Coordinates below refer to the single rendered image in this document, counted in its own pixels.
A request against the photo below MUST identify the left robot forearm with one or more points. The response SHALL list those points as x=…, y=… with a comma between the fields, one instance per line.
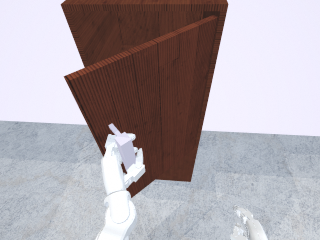
x=120, y=217

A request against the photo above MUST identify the cupboard door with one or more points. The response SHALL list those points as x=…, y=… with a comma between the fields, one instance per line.
x=155, y=91

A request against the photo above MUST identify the right robot hand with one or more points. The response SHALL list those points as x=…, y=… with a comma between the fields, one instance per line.
x=253, y=229

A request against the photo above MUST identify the handle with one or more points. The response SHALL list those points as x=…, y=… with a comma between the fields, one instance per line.
x=125, y=147

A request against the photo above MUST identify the left robot hand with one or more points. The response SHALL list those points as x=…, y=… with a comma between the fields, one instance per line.
x=112, y=171

